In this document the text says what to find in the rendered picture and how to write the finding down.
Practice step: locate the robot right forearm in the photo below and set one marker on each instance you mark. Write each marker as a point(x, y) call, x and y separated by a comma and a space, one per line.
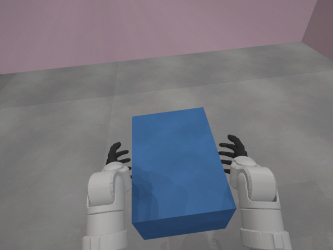
point(262, 226)

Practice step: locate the robot left forearm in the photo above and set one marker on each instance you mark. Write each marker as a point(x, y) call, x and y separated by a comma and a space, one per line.
point(105, 205)

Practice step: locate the carton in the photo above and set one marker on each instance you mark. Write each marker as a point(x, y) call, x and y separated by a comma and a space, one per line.
point(179, 185)

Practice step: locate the robot left hand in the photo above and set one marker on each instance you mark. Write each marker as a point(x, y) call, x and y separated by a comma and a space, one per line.
point(112, 156)

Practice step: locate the robot right hand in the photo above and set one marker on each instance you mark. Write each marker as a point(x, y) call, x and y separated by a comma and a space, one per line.
point(238, 148)

